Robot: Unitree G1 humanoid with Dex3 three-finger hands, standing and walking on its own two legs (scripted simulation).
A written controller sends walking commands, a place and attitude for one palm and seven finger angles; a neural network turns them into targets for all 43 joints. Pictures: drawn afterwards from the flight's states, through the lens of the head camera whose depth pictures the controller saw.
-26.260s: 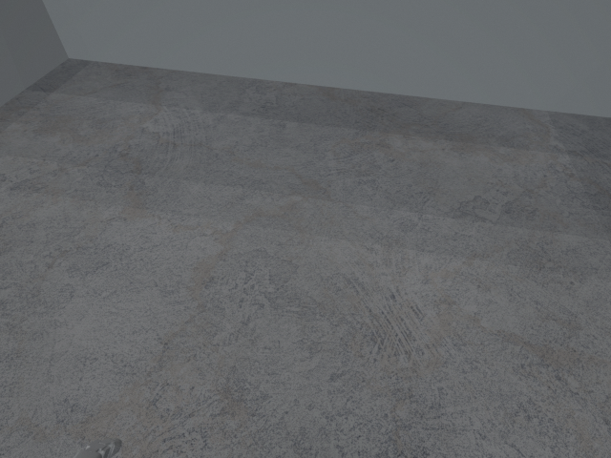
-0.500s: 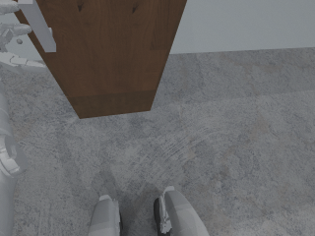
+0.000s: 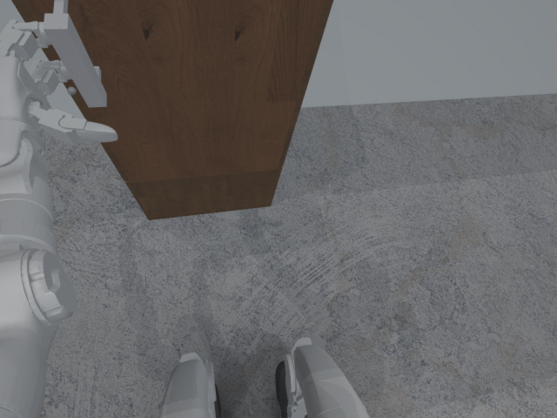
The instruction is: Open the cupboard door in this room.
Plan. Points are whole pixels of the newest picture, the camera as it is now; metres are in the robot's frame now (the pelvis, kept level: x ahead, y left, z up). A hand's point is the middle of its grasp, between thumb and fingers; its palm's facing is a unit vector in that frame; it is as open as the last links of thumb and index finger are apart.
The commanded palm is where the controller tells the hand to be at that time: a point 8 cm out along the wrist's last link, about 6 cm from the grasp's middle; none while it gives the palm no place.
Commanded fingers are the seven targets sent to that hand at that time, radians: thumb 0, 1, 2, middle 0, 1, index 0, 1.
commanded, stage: slide the fingers in behind the handle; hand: left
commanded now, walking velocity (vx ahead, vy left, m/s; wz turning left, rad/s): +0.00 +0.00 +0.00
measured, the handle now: (80, 53) +0.60 +0.21 +0.06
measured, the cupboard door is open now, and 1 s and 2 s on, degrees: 0 0 7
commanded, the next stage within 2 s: close the thumb around the handle in 0.78 s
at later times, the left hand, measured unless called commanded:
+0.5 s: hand (95, 88) +0.54 +0.19 +0.06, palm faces +0.06 -1.00 -0.01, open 14.0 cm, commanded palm +0.52 +0.23 +0.06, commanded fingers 0.00 -0.50 0.30 -0.30 -1.20 -0.30 -1.20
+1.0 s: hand (90, 89) +0.54 +0.19 +0.06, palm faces +0.06 -1.00 +0.00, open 13.7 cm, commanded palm +0.52 +0.23 +0.06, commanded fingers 0.00 -0.11 0.47 -0.33 -1.24 -0.33 -1.24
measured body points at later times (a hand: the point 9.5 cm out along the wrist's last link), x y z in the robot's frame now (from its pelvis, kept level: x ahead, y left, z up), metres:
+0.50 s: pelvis +0.00 +0.00 +0.00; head +0.16 +0.03 +0.41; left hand +0.54 +0.24 +0.06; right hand -0.01 -0.26 -0.11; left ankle +0.01 +0.10 -0.64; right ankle +0.02 -0.13 -0.64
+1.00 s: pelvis +0.00 +0.00 +0.00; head +0.17 +0.03 +0.41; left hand +0.53 +0.25 +0.06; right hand -0.01 -0.26 -0.11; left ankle +0.01 +0.10 -0.64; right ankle +0.02 -0.13 -0.64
